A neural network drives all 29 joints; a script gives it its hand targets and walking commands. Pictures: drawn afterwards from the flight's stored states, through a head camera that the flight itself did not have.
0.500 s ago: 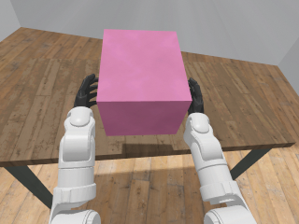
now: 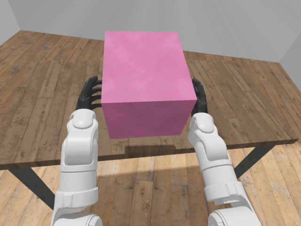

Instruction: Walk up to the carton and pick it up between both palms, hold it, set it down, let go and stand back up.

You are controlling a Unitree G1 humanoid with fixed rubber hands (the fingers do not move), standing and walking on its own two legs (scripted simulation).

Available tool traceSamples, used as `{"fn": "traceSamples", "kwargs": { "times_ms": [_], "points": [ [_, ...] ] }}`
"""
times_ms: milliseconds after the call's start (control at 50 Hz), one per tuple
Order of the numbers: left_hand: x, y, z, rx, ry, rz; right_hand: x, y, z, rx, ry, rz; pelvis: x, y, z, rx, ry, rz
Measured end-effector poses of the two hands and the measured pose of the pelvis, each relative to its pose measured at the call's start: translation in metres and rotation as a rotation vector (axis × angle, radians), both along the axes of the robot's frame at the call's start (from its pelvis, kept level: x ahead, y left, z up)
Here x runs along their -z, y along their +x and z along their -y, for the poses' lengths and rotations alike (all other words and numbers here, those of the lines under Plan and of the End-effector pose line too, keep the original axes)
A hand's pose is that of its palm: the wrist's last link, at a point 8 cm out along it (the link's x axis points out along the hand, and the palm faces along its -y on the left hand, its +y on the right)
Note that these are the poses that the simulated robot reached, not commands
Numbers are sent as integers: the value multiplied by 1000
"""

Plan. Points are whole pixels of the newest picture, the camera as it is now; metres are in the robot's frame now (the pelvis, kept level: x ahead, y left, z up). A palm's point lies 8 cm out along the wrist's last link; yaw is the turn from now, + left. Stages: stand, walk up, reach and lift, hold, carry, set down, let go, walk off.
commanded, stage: hold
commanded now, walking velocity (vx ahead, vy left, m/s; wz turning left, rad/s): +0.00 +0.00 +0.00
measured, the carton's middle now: (143, 84) +0.42 +0.00 +0.17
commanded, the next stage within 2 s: set down in 0.34 s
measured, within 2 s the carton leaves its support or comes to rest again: neither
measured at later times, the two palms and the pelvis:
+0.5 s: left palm (83, 111) +0.34 +0.15 +0.15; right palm (195, 111) +0.35 -0.13 +0.14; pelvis +0.00 -0.01 +0.00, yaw +1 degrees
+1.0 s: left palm (94, 114) +0.38 +0.13 +0.09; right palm (191, 119) +0.37 -0.14 +0.09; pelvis +0.04 +0.01 +0.00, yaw -1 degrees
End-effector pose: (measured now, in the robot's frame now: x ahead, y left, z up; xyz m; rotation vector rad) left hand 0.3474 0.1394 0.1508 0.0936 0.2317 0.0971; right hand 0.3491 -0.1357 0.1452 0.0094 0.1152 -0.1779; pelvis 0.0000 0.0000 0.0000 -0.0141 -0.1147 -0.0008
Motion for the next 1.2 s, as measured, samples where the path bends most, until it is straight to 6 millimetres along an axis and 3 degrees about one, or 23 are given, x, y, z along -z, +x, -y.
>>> {"fn": "traceSamples", "kwargs": {
  "times_ms": [360,620,940,1200],
  "points": [
    [-3,0,-1,-14,-20,1,-5,3,-1,-13,-25,3,0,-4,9,1,3,8],
    [12,-6,-12,2,-16,51,11,-5,-12,-5,4,58,0,8,4,-15,9,38],
    [57,27,2,38,-9,9,56,15,3,26,-27,16,-2,28,-7,15,9,-35],
    [52,52,2,4,-6,52,56,36,-1,38,17,57,-2,53,-4,9,14,-80]
  ]
}}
